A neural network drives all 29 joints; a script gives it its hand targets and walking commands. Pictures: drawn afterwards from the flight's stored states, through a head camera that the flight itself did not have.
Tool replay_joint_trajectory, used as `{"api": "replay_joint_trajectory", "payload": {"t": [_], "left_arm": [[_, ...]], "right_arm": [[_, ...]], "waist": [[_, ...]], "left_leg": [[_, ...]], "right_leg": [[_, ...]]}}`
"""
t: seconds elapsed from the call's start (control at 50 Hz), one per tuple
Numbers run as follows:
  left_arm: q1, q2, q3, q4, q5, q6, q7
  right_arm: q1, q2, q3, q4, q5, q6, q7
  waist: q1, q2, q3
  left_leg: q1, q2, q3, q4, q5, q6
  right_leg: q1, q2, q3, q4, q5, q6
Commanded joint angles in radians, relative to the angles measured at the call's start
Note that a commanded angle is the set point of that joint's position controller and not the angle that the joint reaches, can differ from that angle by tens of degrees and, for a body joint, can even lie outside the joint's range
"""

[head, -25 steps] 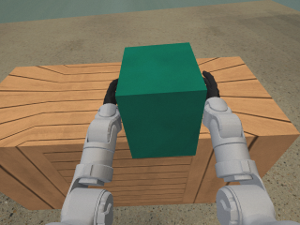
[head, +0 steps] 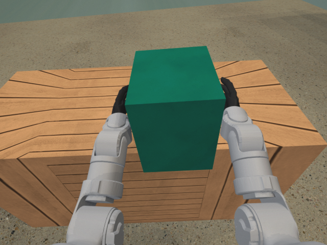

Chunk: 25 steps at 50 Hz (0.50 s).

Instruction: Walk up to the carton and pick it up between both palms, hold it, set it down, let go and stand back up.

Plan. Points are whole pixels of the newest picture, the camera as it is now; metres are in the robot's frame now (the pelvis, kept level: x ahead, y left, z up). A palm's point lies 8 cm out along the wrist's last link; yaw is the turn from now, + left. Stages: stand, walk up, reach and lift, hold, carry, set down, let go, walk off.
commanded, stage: hold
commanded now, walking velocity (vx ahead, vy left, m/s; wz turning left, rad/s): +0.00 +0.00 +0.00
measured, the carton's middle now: (174, 110) +0.38 +0.01 +0.15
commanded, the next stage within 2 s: none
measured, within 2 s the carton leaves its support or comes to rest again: neither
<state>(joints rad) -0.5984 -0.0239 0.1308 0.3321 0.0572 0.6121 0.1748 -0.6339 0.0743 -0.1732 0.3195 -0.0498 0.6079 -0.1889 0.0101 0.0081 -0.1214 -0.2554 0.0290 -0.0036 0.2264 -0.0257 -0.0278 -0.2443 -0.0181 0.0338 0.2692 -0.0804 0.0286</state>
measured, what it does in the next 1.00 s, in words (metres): stands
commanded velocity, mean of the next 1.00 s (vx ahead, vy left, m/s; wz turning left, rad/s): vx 0.00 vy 0.00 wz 0.00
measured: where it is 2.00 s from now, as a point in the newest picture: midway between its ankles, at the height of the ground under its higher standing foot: outside the picture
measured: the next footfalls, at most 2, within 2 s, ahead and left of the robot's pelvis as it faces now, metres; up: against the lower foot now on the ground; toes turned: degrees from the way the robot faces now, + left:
none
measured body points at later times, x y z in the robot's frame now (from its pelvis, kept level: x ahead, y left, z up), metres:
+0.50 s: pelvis +0.00 +0.00 +0.00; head -0.03 -0.01 +0.45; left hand +0.37 +0.14 +0.15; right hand +0.37 -0.12 +0.16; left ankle +0.05 +0.14 -0.75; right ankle +0.03 -0.14 -0.75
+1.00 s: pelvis +0.01 +0.00 +0.00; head -0.01 -0.01 +0.45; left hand +0.37 +0.14 +0.15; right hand +0.38 -0.13 +0.16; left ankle +0.05 +0.14 -0.75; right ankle +0.03 -0.14 -0.75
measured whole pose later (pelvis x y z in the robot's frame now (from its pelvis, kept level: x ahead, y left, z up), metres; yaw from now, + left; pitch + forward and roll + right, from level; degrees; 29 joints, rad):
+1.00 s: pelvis +0.01 +0.00 +0.00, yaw +0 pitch +2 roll +0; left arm -0.50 -0.04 0.10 0.18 0.08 0.67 0.17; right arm -0.54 0.10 -0.14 0.17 -0.06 0.66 -0.18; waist 0.02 0.01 -0.10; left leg -0.18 0.03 0.00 0.17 -0.02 -0.03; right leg -0.17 -0.01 0.04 0.21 -0.07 0.03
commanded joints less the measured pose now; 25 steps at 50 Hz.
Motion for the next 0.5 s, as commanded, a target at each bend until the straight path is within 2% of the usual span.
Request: {"api": "replay_joint_trajectory", "payload": {"t": [0.0,0.04,0.24,0.32,0.4,0.48], "left_arm": [[-0.752,-0.658,-0.43,-0.269,-0.118,-0.07,-0.063],[-0.718,-0.66,-0.435,-0.276,-0.12,-0.061,-0.063],[-0.664,-0.662,-0.482,-0.385,-0.13,-0.027,-0.081],[-0.633,-0.65,-0.484,-0.395,-0.132,-0.015,-0.085],[-0.624,-0.634,-0.458,-0.365,-0.111,-0.013,-0.094],[-0.659,-0.627,-0.446,-0.351,-0.105,-0.033,-0.093]], "right_arm": [[-0.676,0.636,0.476,-0.177,0.125,-0.046,0.083],[-0.656,0.64,0.493,-0.195,0.124,-0.037,0.084],[-0.591,0.651,0.539,-0.297,0.123,-0.002,0.096],[-0.56,0.636,0.54,-0.317,0.116,0.013,0.097],[-0.567,0.633,0.526,-0.301,0.104,0.014,0.099],[-0.566,0.637,0.513,-0.259,0.092,-0.001,0.098]], "waist": [[0.001,0.017,-0.443],[0.003,0.0,-0.445],[0.005,0.001,-0.417],[0.0,0.002,-0.382],[0.006,-0.001,-0.333],[0.003,-0.004,-0.337]], "left_leg": [[0.314,-0.081,0.028,0.021,0.101,0.025],[0.325,-0.076,0.023,0.017,0.122,0.025],[0.344,-0.08,0.023,-0.008,0.157,0.021],[0.331,-0.078,0.024,-0.018,0.121,0.021],[0.304,-0.08,0.03,-0.031,0.031,0.028],[0.296,-0.078,0.034,-0.03,-0.001,0.031]], "right_leg": [[0.059,0.092,-0.059,-0.045,0.048,0.014],[0.08,0.09,-0.056,-0.049,0.068,0.018],[0.117,0.088,-0.052,-0.066,0.12,0.03],[0.12,0.088,-0.053,-0.074,0.084,0.031],[0.089,0.084,-0.052,-0.08,0.003,0.029],[0.068,0.084,-0.053,-0.086,-0.039,0.03]]}}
